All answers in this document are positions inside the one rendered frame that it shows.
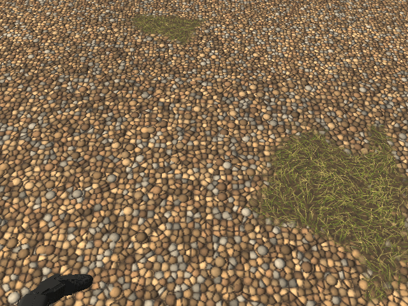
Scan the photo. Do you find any left robot hand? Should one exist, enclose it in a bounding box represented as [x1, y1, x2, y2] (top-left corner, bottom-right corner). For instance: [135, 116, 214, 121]
[17, 273, 93, 306]

